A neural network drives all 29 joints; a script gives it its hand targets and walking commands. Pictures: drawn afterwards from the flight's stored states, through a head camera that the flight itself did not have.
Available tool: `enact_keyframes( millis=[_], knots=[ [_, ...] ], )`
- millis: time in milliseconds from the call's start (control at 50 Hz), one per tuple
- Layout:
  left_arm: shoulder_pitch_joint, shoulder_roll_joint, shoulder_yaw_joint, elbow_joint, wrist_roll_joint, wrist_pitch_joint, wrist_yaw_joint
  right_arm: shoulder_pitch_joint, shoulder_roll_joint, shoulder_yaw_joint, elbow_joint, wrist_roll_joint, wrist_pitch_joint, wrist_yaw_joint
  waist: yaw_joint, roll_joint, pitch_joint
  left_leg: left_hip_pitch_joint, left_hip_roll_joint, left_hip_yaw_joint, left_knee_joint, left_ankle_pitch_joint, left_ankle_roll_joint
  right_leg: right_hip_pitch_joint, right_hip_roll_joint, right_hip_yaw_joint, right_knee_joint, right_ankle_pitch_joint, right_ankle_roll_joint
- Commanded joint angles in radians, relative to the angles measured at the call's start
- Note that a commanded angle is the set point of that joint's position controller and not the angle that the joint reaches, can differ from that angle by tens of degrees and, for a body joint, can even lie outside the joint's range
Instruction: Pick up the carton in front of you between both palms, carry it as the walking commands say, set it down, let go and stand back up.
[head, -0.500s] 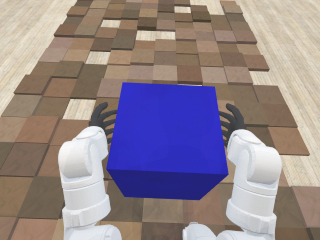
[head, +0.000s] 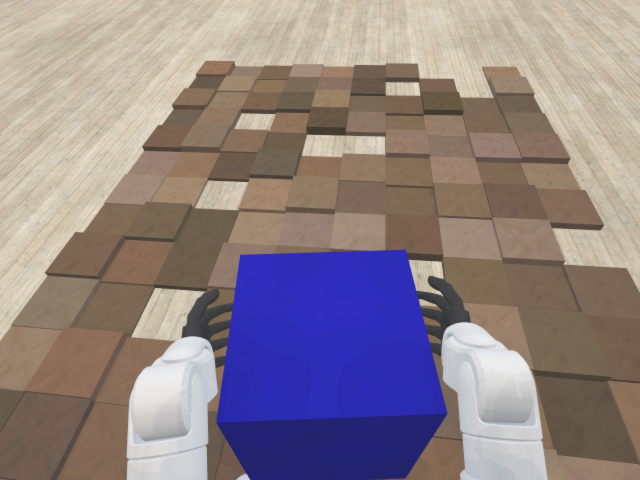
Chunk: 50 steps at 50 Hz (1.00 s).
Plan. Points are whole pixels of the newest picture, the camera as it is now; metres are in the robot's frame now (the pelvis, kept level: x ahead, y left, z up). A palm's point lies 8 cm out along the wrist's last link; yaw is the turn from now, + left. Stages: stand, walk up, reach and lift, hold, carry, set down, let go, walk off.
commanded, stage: carry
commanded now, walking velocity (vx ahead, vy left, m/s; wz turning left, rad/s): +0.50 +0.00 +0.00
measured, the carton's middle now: (326, 371) +0.26 +0.02 -0.02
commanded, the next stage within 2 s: none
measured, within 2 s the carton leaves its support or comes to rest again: neither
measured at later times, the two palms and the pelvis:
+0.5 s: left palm (257, 116) +0.69 +0.14 +0.11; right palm (419, 118) +0.67 -0.15 +0.11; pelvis +0.30 +0.03 -0.01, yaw -2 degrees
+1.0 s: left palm (267, 53) +1.00 +0.16 +0.11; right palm (391, 46) +1.00 -0.14 +0.11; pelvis +0.64 +0.00 -0.02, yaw -1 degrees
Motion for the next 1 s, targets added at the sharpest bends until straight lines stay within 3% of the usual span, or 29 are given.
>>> enact_keyframes(
  millis=[0,80,140,160,180,200,220,240,280,300,340,380,460,500,540,560,580,600,620,640,660,680,700,740,820,900,940,960,980],
  knots=[
    [-0.557,-0.928,-0.742,-0.154,-0.467,-0.021,-0.296,-0.442,0.976,0.7,-0.101,0.379,-0.028,0.208,-0.019,-0.132,-0.146,-0.067,-0.006,0.035,-0.079,0.096,0.001,0.192,-0.233,0.149,-0.049,0.311,-0.064],
    [-0.651,-0.807,-0.736,-0.16,-0.46,-0.01,-0.26,-0.571,0.85,0.703,-0.132,0.41,-0.004,0.196,-0.014,-0.137,-0.075,-0.007,-0.027,0.068,-0.185,0.141,0.047,0.184,-0.227,0.105,-0.026,0.411,-0.054],
    [-0.765,-0.711,-0.707,-0.109,-0.44,0.008,-0.228,-0.681,0.743,0.671,-0.078,0.423,0.022,0.183,-0.036,-0.16,-0.124,0.114,-0.061,0.073,-0.231,0.154,0.085,0.251,-0.215,0.037,0.14,0.689,-0.019],
    [-0.808,-0.692,-0.692,-0.077,-0.436,0.013,-0.217,-0.705,0.72,0.649,-0.034,0.425,0.028,0.18,-0.057,-0.146,-0.175,0.271,-0.108,0.126,-0.256,0.149,0.089,0.211,-0.188,-0.001,0.279,0.764,-0.003],
    [-0.86,-0.687,-0.684,-0.045,-0.435,0.018,-0.206,-0.747,0.698,0.62,0.01,0.425,0.029,0.179,-0.082,-0.052,-0.242,0.498,-0.135,0.161,-0.296,0.174,0.098,0.097,-0.132,-0.033,0.471,0.706,0.023],
    [-0.925,-0.723,-0.681,-0.024,-0.436,0.019,-0.194,-0.794,0.693,0.588,0.062,0.412,0.021,0.183,-0.093,0.146,-0.375,0.883,0.046,-0.152,-0.256,0.037,0.221,-0.268,-0.077,0.008,0.749,0.47,0.066],
    [-0.965,-0.711,-0.661,-0.003,-0.441,0.02,-0.192,-0.79,0.719,0.599,0.117,0.438,0.014,0.186,-0.128,0.335,-0.456,1.004,0.203,-0.45,-0.353,0.054,0.317,-0.497,0.059,0.024,1.036,-0.145,0.081],
    [-1.014,-0.74,-0.65,0.035,-0.451,0.015,-0.188,-0.854,0.732,0.599,0.12,0.478,0.012,0.187,-0.113,0.258,-0.438,0.945,0.228,-0.477,-0.352,0.137,0.329,-0.56,0.039,0.152,1.181,-0.279,0.052],
    [-1.098,-0.781,-0.607,0.101,-0.467,0.006,-0.182,-1.024,0.803,0.593,0.142,0.518,0.001,0.187,-0.124,0.061,-0.365,0.806,0.219,-0.387,-0.317,0.2,0.278,-0.632,-0.037,0.199,1.16,-0.253,0.013],
    [-1.143,-0.797,-0.584,0.148,-0.469,0.0,-0.178,-1.115,0.826,0.587,0.154,0.534,-0.005,0.184,-0.111,0.026,-0.346,0.736,0.207,-0.354,-0.341,0.117,0.253,-0.625,-0.067,0.204,1.081,-0.208,0.01],
    [-1.225,-0.812,-0.548,0.215,-0.456,-0.01,-0.166,-1.232,0.858,0.571,0.2,0.564,-0.016,0.185,-0.097,0.059,-0.351,0.625,0.187,-0.282,-0.37,-0.01,0.239,-0.563,-0.069,0.162,0.957,-0.151,0.02],
    [-1.28,-0.834,-0.518,0.267,-0.445,-0.016,-0.154,-1.305,0.886,0.537,0.253,0.578,-0.019,0.189,-0.099,0.111,-0.355,0.596,0.188,-0.246,-0.36,-0.036,0.261,-0.579,-0.065,0.13,0.908,-0.128,0.03],
    [-1.387,-0.867,-0.461,0.342,-0.436,-0.014,-0.147,-1.387,0.929,0.473,0.351,0.572,-0.015,0.189,-0.102,0.113,-0.32,0.579,0.181,-0.206,-0.328,-0.064,0.269,-0.641,-0.097,0.139,0.709,-0.011,0.044],
    [-1.424,-0.88,-0.435,0.374,-0.437,-0.008,-0.149,-1.408,0.945,0.451,0.385,0.561,-0.008,0.185,-0.096,0.109,-0.296,0.509,0.149,-0.131,-0.334,-0.032,0.231,-0.518,-0.077,0.105,0.51,0.028,0.046],
    [-1.442,-0.896,-0.412,0.394,-0.437,0.003,-0.157,-1.417,0.962,0.435,0.403,0.548,0.0,0.178,-0.069,0.116,-0.292,0.45,0.115,-0.051,-0.272,0.06,0.187,-0.3,-0.008,-0.008,0.389,0.095,0.051],
    [-1.423,-0.91,-0.408,0.409,-0.442,0.008,-0.164,-1.413,0.971,0.432,0.411,0.542,0.005,0.173,-0.039,0.067,-0.308,0.402,0.083,0.012,-0.155,0.154,0.153,-0.141,0.035,-0.063,0.319,0.157,0.05],
    [-1.403,-0.916,-0.4,0.43,-0.444,0.013,-0.17,-1.401,0.982,0.431,0.417,0.532,0.012,0.168,-0.008,-0.038,-0.355,0.33,0.012,0.049,0.031,0.182,0.113,0.063,0.039,-0.049,0.284,0.157,0.043],
    [-1.364,-0.927,-0.382,0.456,-0.436,0.018,-0.177,-1.4,0.984,0.42,0.419,0.523,0.022,0.169,0.016,-0.155,-0.374,0.172,-0.044,0.026,0.251,-0.138,0.071,0.221,-0.143,0.229,0.277,0.196,0.007],
    [-1.361,-0.89,-0.373,0.458,-0.422,0.017,-0.177,-1.376,1.004,0.408,0.437,0.523,0.035,0.17,-0.004,-0.35,-0.465,-0.083,-0.161,-0.028,0.466,-0.378,0.043,0.396,-0.339,0.695,0.203,0.241,-0.151],
    [-1.369,-0.919,-0.374,0.426,-0.434,0.024,-0.18,-1.37,1.007,0.394,0.435,0.509,0.039,0.166,0.003,-0.268,-0.494,-0.168,-0.104,-0.115,0.613,-0.383,0.072,0.456,-0.381,0.732,0.21,0.213,-0.213],
    [-1.372,-0.948,-0.388,0.386,-0.448,0.025,-0.184,-1.353,1.026,0.396,0.42,0.504,0.044,0.164,0.013,-0.202,-0.468,-0.241,-0.08,-0.129,0.671,-0.363,0.086,0.447,-0.361,0.677,0.23,0.352,-0.222],
    [-1.404,-0.983,-0.411,0.328,-0.467,0.025,-0.187,-1.355,1.049,0.406,0.391,0.502,0.046,0.161,0.011,-0.104,-0.456,-0.273,-0.047,-0.141,0.655,-0.316,0.085,0.443,-0.347,0.592,0.251,0.467,-0.2],
    [-1.451,-1.013,-0.442,0.261,-0.488,0.022,-0.187,-1.361,1.064,0.417,0.356,0.502,0.046,0.158,0.008,-0.091,-0.448,-0.28,-0.023,-0.142,0.597,-0.28,0.081,0.427,-0.328,0.533,0.263,0.517,-0.174],
    [-1.496,-1.043,-0.495,0.132,-0.524,0.019,-0.184,-1.356,1.077,0.443,0.275,0.5,0.041,0.147,0.009,-0.095,-0.458,-0.24,-0.014,-0.136,0.495,-0.238,0.069,0.412,-0.295,0.451,0.248,0.505,-0.142],
    [-1.433,-1.018,-0.574,-0.031,-0.546,0.022,-0.176,-1.255,1.02,0.49,0.123,0.462,0.027,0.119,0.011,-0.098,-0.452,-0.201,-0.031,-0.077,0.22,-0.272,0.052,0.415,-0.285,0.355,0.219,0.526,-0.157],
    [-1.313,-0.932,-0.625,-0.1,-0.528,0.036,-0.183,-1.188,0.92,0.545,-0.002,0.43,0.032,0.107,0.009,-0.17,-0.431,-0.003,-0.103,0.045,-0.091,-0.027,0.058,0.349,-0.2,0.167,0.273,0.713,-0.087],
    [-1.299,-0.866,-0.628,-0.106,-0.512,0.05,-0.184,-1.194,0.868,0.568,-0.024,0.439,0.045,0.111,-0.024,-0.169,-0.438,0.243,-0.156,0.111,-0.261,0.12,0.072,0.244,-0.151,0.078,0.377,0.812,-0.036],
    [-1.292,-0.832,-0.628,-0.09,-0.504,0.06,-0.183,-1.193,0.841,0.574,-0.014,0.443,0.054,0.115,-0.055,-0.154,-0.46,0.448,-0.147,0.113,-0.331,0.217,0.086,0.135,-0.128,0.043,0.462,0.763,-0.001],
    [-1.289,-0.796,-0.623,-0.063,-0.491,0.07,-0.183,-1.21,0.812,0.57,-0.003,0.445,0.063,0.12,-0.076,-0.102,-0.449,0.575,-0.099,0.066,-0.388,0.264,0.077,0.05,-0.108,0.038,0.529,0.58,0.021]
  ],
)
